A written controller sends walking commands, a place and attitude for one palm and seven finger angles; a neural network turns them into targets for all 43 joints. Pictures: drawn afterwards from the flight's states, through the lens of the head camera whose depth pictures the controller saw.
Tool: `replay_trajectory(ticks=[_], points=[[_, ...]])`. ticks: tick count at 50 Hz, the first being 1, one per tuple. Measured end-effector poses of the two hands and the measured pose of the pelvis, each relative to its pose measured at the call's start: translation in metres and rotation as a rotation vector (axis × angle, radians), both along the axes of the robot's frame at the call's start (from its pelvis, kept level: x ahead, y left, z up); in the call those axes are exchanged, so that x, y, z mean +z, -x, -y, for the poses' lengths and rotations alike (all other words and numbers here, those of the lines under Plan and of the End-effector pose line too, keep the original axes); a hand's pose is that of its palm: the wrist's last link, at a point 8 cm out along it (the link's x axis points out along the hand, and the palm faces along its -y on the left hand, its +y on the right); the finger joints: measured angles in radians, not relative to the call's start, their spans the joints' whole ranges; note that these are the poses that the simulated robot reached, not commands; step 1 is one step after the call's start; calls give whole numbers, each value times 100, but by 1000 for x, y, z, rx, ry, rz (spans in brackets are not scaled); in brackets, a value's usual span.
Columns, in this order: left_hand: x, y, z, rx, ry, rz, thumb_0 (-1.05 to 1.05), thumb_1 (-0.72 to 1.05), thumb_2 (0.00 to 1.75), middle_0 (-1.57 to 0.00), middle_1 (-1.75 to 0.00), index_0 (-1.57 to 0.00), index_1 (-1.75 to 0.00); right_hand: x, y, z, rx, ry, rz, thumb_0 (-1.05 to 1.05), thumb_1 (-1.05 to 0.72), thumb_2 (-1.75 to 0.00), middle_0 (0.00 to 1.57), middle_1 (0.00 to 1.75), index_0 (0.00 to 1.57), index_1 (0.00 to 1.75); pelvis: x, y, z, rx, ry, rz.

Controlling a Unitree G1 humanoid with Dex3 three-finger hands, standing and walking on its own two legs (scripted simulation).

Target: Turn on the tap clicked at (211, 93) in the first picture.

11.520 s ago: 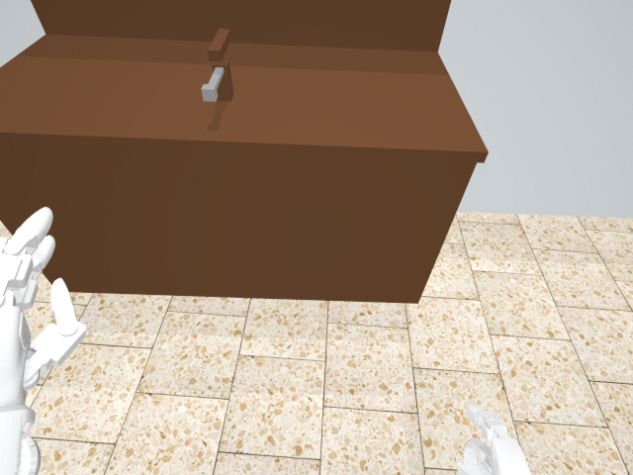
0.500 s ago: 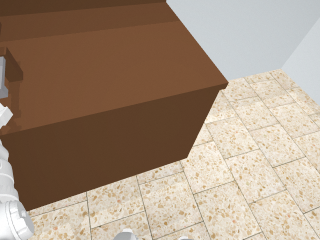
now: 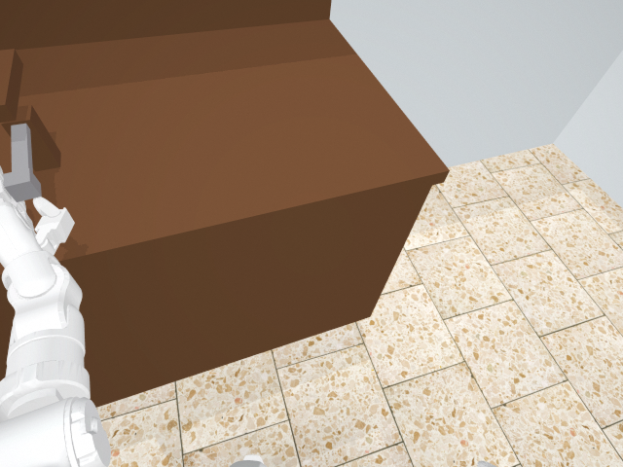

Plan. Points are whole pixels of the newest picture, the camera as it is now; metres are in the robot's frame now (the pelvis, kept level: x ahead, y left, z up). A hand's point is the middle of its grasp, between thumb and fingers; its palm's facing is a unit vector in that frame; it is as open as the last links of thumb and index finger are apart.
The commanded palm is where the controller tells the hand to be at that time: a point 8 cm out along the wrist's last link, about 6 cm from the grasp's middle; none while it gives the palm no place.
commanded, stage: push the lever round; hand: left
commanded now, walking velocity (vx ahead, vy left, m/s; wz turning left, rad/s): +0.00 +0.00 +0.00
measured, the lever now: (23, 185) +0.43 +0.38 +0.10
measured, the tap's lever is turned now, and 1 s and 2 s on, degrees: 5 33 63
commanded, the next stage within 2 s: lift the hand up off the lever in 1.92 s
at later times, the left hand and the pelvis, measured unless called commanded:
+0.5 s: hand (93, 204) +0.42 +0.30 +0.08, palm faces +0.74 -0.67 -0.06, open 7.9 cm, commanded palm +0.38 +0.31 +0.09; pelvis +0.00 -0.01 +0.00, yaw +0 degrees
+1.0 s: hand (126, 185) +0.46 +0.27 +0.08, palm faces +0.81 -0.58 -0.08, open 7.9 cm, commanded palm +0.41 +0.28 +0.09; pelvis -0.01 -0.02 -0.01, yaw +1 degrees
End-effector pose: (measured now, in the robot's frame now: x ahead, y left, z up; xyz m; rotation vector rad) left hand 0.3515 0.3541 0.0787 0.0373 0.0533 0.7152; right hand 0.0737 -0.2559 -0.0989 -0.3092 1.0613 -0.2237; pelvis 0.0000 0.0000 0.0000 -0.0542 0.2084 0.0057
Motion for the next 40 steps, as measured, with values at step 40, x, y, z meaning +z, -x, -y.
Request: replay_trajectory(ticks=[40], points=[[7,-32,60,197,-13,-18,1,90,90,-15,-15,-14,-15,-13,39,18,-30,-20,-109,1,-90,-90,20,30,20,30,-4,8,16,9,-11,-23]])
